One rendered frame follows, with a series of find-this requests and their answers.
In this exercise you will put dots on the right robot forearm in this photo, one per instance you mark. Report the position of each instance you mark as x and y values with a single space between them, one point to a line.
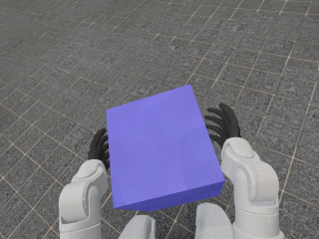
255 191

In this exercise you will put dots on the left robot thigh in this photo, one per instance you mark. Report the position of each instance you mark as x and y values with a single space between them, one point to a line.
140 227

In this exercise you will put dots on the right robot thigh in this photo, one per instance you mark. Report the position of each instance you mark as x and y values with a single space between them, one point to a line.
213 221

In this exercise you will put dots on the robot thigh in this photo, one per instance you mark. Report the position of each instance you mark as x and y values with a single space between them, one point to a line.
213 221
140 227

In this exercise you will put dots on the left robot hand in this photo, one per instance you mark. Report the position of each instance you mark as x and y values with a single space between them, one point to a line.
98 148

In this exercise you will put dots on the left robot forearm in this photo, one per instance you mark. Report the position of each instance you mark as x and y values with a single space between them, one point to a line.
80 202

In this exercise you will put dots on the carton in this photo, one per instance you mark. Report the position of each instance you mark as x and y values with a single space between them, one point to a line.
160 153

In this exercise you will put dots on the right robot hand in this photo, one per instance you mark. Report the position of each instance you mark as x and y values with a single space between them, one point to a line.
228 122

